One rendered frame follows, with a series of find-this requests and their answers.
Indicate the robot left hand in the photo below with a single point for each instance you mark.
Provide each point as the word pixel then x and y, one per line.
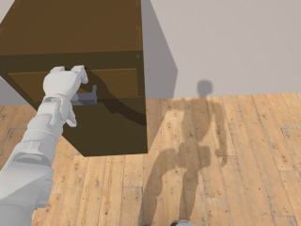
pixel 65 83

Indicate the handle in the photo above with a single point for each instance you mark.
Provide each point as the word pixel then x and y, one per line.
pixel 85 98

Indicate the left robot upper arm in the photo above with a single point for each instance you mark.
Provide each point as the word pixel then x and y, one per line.
pixel 24 187

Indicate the drawer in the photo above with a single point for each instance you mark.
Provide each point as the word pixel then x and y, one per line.
pixel 111 83

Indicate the robot left forearm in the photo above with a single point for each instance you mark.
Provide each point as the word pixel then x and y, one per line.
pixel 40 138

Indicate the cabinet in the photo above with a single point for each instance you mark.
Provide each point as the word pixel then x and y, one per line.
pixel 38 35

